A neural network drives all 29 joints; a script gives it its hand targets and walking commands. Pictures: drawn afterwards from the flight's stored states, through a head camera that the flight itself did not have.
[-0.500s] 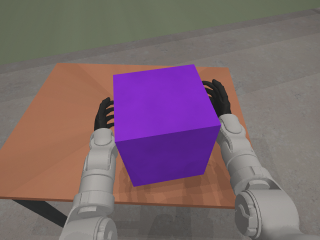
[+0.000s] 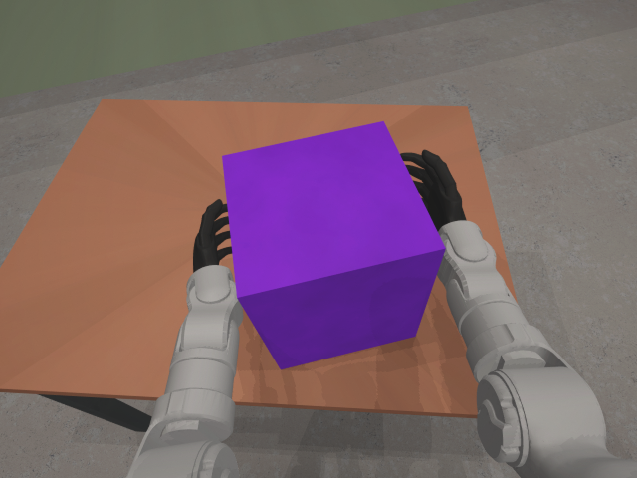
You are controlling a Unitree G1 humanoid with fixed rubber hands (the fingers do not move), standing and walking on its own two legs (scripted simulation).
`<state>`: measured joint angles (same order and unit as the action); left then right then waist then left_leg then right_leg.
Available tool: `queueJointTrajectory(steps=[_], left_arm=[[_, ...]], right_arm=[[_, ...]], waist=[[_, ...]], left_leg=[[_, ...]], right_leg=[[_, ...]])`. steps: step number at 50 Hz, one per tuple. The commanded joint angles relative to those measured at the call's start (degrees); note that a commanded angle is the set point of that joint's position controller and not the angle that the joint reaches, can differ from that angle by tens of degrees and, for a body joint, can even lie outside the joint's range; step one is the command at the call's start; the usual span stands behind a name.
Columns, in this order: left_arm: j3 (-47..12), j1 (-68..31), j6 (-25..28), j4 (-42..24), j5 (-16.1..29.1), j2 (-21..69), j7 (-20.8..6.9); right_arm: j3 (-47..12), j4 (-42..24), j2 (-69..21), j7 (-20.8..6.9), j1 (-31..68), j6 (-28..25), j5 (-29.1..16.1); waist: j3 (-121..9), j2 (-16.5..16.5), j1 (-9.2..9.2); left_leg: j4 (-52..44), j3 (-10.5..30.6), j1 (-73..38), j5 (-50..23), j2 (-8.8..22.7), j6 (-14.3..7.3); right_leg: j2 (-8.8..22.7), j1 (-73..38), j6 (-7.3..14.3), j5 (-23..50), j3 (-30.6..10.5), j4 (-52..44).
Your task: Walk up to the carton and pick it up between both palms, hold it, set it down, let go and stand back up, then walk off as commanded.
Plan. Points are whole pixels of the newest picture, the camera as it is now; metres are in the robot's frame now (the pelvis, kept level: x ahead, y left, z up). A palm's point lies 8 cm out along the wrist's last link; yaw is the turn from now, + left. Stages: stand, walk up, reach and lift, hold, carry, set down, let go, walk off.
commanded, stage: set down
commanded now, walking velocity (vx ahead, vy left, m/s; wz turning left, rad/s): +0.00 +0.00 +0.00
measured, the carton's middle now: (328, 255) +0.41 +0.04 +0.00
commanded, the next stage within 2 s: none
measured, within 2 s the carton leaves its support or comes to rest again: rests again in 0.78 s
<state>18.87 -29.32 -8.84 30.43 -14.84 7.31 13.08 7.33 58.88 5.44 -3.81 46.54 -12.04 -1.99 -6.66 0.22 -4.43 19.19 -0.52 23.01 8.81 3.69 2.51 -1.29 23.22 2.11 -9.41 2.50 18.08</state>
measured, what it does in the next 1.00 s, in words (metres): stands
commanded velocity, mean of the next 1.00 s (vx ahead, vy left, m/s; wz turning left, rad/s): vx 0.00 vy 0.00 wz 0.00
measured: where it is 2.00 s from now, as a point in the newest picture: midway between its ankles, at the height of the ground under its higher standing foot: outside the picture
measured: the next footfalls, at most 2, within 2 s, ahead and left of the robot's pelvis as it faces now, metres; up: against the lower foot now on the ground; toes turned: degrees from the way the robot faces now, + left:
none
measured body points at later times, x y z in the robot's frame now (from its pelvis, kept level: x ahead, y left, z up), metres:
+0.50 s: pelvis +0.00 +0.00 +0.00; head +0.06 -0.01 +0.44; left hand +0.37 +0.19 +0.03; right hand +0.45 -0.10 +0.07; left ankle -0.03 +0.16 -0.74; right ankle -0.02 -0.09 -0.75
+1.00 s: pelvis -0.01 +0.00 +0.00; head +0.06 +0.00 +0.44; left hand +0.37 +0.19 +0.03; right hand +0.45 -0.10 +0.07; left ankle -0.03 +0.16 -0.75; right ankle -0.02 -0.09 -0.75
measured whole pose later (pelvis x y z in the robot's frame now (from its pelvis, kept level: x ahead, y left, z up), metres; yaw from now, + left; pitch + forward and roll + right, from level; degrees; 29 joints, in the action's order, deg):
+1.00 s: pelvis -0.01 +0.00 +0.00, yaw +0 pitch +15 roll +0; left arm 25.3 -32.9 2.8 40.5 -14.8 8.9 12.6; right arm 13.5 67.4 5.7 -5.1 50.6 -16.7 4.2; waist -7.4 0.2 -4.7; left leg 17.3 -0.9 23.3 8.7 3.9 2.6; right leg -1.4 24.6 2.3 -8.8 2.5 18.1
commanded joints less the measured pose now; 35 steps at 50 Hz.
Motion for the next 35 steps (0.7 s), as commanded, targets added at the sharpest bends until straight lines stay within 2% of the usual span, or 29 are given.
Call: queueJointTrajectory(steps=[1, 2, 4, 6, 7, 8, 9, 10, 11, 13, 14, 15, 16, 17, 18, 19, 20, 21, 23, 24, 25, 26, 28, 29, 30, 31, 32, 33, 35], left_arm=[[-16.8, -41.0, 9.4, -7.1, 3.2, 30.3, -5.7], [-17.9, -40.8, 9.7, -8.3, 4.1, 30.5, -5.8], [-17.9, -42.3, 10.7, -10.0, 4.3, 30.3, -6.0], [-16.3, -40.3, 10.6, -4.8, 3.0, 30.5, -6.5], [-17.8, -42.7, 10.9, -7.4, 4.4, 30.7, -6.7], [-16.3, -41.6, 11.4, -4.5, 3.0, 30.8, -6.9], [-15.4, -40.4, 11.2, -4.5, 2.9, 30.0, -6.9], [-16.3, -40.7, 11.8, -4.9, 3.1, 30.9, -6.9], [-15.0, -40.5, 12.2, -2.2, 2.4, 29.9, -7.3], [-13.5, -40.8, 12.8, -0.5, 1.6, 29.1, -7.5], [-12.8, -40.5, 12.8, 0.4, 1.0, 29.4, -7.6], [-13.1, -43.6, 13.0, -0.5, 1.6, 29.3, -7.5], [-13.8, -43.0, 13.9, -2.7, 1.8, 29.8, -7.2], [-13.3, -42.3, 13.7, -0.9, 1.6, 29.6, -7.2], [-14.0, -41.8, 13.8, -0.9, 2.5, 29.5, -7.5], [-12.7, -42.7, 14.6, -1.6, 1.7, 28.9, -7.3], [-12.5, -43.4, 14.9, -0.9, 1.7, 28.4, -7.3], [-12.0, -42.6, 15.1, 1.1, 1.4, 28.9, -7.5], [-11.0, -41.1, 14.7, 2.8, 0.7, 28.2, -7.8], [-10.6, -42.2, 14.9, 2.3, 0.3, 28.1, -7.7], [-10.5, -42.7, 15.3, 1.6, 0.4, 27.7, -7.6], [-8.2, -39.9, 15.2, 4.3, -1.0, 27.7, -7.8], [-8.6, -42.5, 15.7, 2.5, -0.2, 26.7, -7.7], [-7.9, -42.8, 15.2, 2.2, -1.2, 27.2, -7.4], [-8.0, -42.1, 14.9, 3.5, -0.9, 26.9, -7.7], [-7.2, -41.2, 14.8, 3.7, -1.5, 27.1, -7.7], [-7.2, -41.4, 15.3, 4.9, -1.3, 26.8, -7.8], [-7.0, -40.5, 15.3, 5.1, -1.8, 26.5, -7.7], [-6.8, -41.2, 15.3, 4.3, -2.0, 27.0, -7.8]], right_arm=[[-15.9, -3.4, -26.4, -5.4, 35.6, -2.1, 3.7], [-16.8, -3.5, -27.0, -5.5, 34.5, -2.4, 3.2], [-17.9, -3.6, -28.2, -5.4, 35.0, -2.9, 3.4], [-16.5, 0.0, -28.3, -5.4, 35.0, -3.0, 4.3], [-16.5, -1.2, -27.5, -5.6, 34.8, -3.1, 3.9], [-15.1, -0.9, -27.9, -5.4, 35.2, -3.7, 5.1], [-16.1, -1.9, -28.2, -5.4, 35.7, -3.6, 4.6], [-16.8, -2.2, -28.2, -5.4, 35.2, -4.5, 5.0], [-15.4, -0.7, -26.9, -5.3, 35.6, -4.5, 6.2], [-14.7, 0.7, -27.5, -5.5, 35.8, -4.2, 6.4], [-13.7, 3.2, -27.4, -6.0, 33.6, -4.1, 7.3], [-12.3, 4.6, -26.5, -6.1, 35.0, -4.1, 7.7], [-13.3, 4.5, -26.8, -6.1, 34.8, -4.6, 7.0], [-11.8, 5.8, -25.2, -6.0, 34.6, -4.7, 7.3], [-11.6, 5.2, -24.9, -5.9, 32.6, -4.6, 8.3], [-12.4, 4.9, -26.1, -6.0, 35.1, -4.8, 7.9], [-11.7, 3.7, -25.7, -5.9, 35.3, -5.3, 8.3], [-11.5, 4.2, -26.4, -6.0, 36.5, -5.5, 8.6], [-10.7, 6.3, -25.5, -6.0, 34.7, -5.3, 9.1], [-9.5, 7.7, -25.8, -6.1, 33.3, -4.7, 9.2], [-10.2, 8.0, -24.9, -6.3, 33.6, -4.6, 8.7], [-9.8, 7.0, -25.5, -6.5, 34.5, -5.1, 9.4], [-8.7, 8.7, -25.4, -6.1, 33.3, -4.5, 9.7], [-7.8, 9.5, -25.0, -6.6, 33.2, -4.2, 9.9], [-6.8, 10.3, -23.7, -6.8, 32.2, -3.8, 10.1], [-6.6, 8.9, -25.3, -6.8, 32.4, -3.8, 11.0], [-5.8, 7.8, -24.1, -6.8, 34.3, -4.4, 11.5], [-6.2, 7.9, -24.5, -7.1, 33.6, -4.3, 11.8], [-5.6, 9.7, -25.3, -7.1, 32.6, -4.5, 11.8]], waist=[[-40.0, 0.1, -11.24], [-40.1, 0.2, -10.73], [-41.5, 0.9, -11.44], [-38.0, 0.5, -11.22], [-38.9, -0.3, -10.49], [-39.1, 0.4, -10.71], [-38.8, 1.3, -11.91], [-38.9, 1.1, -11.05], [-37.2, 1.7, -10.5], [-36.6, 1.8, -11.25], [-35.9, 0.3, -10.98], [-35.5, 1.6, -9.94], [-39.7, -0.3, -10.61], [-37.4, -0.5, -10.21], [-36.3, 0.3, -9.54], [-38.1, 0.3, -11.07], [-37.8, 0.9, -9.93], [-37.1, 0.8, -10.76], [-34.6, 1.5, -9.99], [-35.3, 0.5, -10.06], [-36.4, 1.0, -10.23], [-35.1, 1.0, -11.61], [-34.5, 1.2, -10.65], [-33.7, -0.4, -10.9], [-32.0, -0.2, -9.75], [-33.5, 0.8, -10.89], [-34.6, 1.7, -9.75], [-34.5, 0.9, -10.66], [-33.2, 0.1, -10.31]], left_leg=[[6.3, -5.1, -14.0, -40.6, -1.4, 0.9], [6.5, -5.0, -14.1, -41.4, -1.4, 0.7], [6.6, -5.2, -12.0, -42.5, -1.8, 0.6], [5.6, -5.5, -10.0, -40.4, -1.7, 0.5], [5.4, -5.4, -11.0, -39.9, -1.6, 0.9], [5.4, -5.9, -9.3, -38.7, -2.0, 0.3], [4.5, -5.6, -7.8, -37.6, -1.9, 0.4], [4.6, -5.9, -6.4, -36.6, -2.3, 0.3], [4.3, -5.8, -5.9, -36.1, -2.1, 0.2], [3.2, -6.4, -4.0, -32.5, -2.0, 0.0], [2.9, -6.3, -5.0, -32.8, -1.9, 0.2], [3.2, -5.9, -7.0, -33.7, -1.5, 0.2], [4.4, -6.0, -8.9, -37.8, -1.5, 1.0], [4.5, -6.1, -9.8, -37.1, -1.2, 1.1], [4.2, -6.1, -8.4, -36.4, -1.3, 1.1], [4.2, -6.1, -7.5, -35.8, -1.5, 0.9], [4.1, -6.3, -6.1, -34.4, -1.8, 0.7], [3.7, -6.3, -6.0, -34.4, -1.6, 0.8], [3.7, -6.5, -5.8, -34.0, -1.6, 0.6], [3.4, -6.9, -7.5, -33.8, -1.5, 0.3], [3.7, -6.9, -6.9, -34.5, -1.4, 0.7], [3.3, -7.1, -5.8, -34.1, -1.5, 0.3], [3.2, -7.4, -6.2, -33.0, -1.5, 0.5], [2.7, -6.8, -7.2, -32.3, -1.4, 0.7], [3.0, -7.3, -8.3, -32.0, -1.4, 0.7], [3.2, -7.3, -8.2, -32.0, -1.5, 0.7], [3.2, -7.1, -7.6, -31.5, -1.3, 0.7], [3.3, -7.3, -7.5, -32.5, -1.2, 0.7], [3.7, -7.1, -7.6, -34.2, -1.2, 0.8]], right_leg=[[-2.0, -15.4, -0.6, 31.7, 1.3, 3.1], [-1.9, -15.6, -0.7, 33.5, 1.3, 3.7], [-1.6, -18.0, -1.1, 36.4, 0.7, 4.3], [-1.1, -18.6, -1.0, 37.7, 0.4, 4.5], [-1.3, -17.8, -1.1, 34.9, 1.2, 4.2], [-1.0, -19.4, -1.0, 35.4, 0.7, 4.1], [-0.9, -20.8, -1.2, 36.1, 0.5, 4.3], [-0.4, -21.3, -1.5, 39.2, 0.2, 5.5], [-0.5, -21.6, -1.5, 37.3, 0.5, 5.2], [-0.3, -23.2, -1.4, 36.5, 0.3, 4.9], [-0.4, -22.1, -1.2, 33.5, 0.5, 4.8], [-0.5, -20.5, -1.2, 32.2, 0.9, 4.5], [-1.0, -19.2, -0.8, 33.9, 0.8, 4.3], [-1.2, -17.8, -0.4, 31.8, 1.3, 3.6], [-1.1, -18.0, -0.7, 32.1, 2.1, 4.0], [-0.6, -18.8, -0.9, 33.5, 0.9, 4.2], [-0.6, -19.0, -0.9, 33.5, 1.0, 4.2], [-0.8, -19.2, -1.0, 33.0, 1.0, 4.4], [-0.7, -18.8, -0.9, 33.5, 1.2, 3.8], [-0.9, -19.0, -0.7, 30.2, 1.0, 3.6], [-1.1, -18.6, -0.7, 31.0, 1.4, 3.7], [-0.5, -19.7, -0.7, 32.3, 0.4, 3.6], [-0.8, -19.1, -0.6, 30.0, 0.7, 3.5], [-0.9, -18.5, -0.4, 26.4, 1.1, 2.9], [-1.3, -16.8, 0.0, 24.6, 1.4, 2.4], [-0.9, -17.3, -0.4, 26.0, 1.1, 2.5], [-1.2, -17.3, 0.1, 25.3, 1.0, 2.0], [-1.4, -17.8, 0.2, 24.7, 1.3, 2.6], [-1.1, -17.2, 0.0, 26.4, 1.0, 3.3]])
